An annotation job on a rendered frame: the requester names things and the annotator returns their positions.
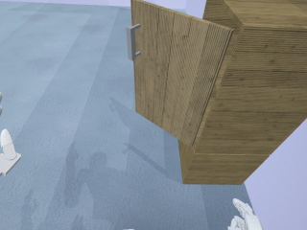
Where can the robot right hand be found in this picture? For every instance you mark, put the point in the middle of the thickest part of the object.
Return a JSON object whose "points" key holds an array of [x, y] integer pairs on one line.
{"points": [[250, 221]]}

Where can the handle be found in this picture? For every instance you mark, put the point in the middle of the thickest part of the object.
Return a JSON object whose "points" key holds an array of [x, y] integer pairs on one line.
{"points": [[130, 31]]}

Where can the robot left hand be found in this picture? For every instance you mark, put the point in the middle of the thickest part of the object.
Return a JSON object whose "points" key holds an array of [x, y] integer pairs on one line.
{"points": [[10, 157]]}

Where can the cupboard door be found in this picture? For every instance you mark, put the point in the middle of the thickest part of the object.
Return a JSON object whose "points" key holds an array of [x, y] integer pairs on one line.
{"points": [[181, 57]]}

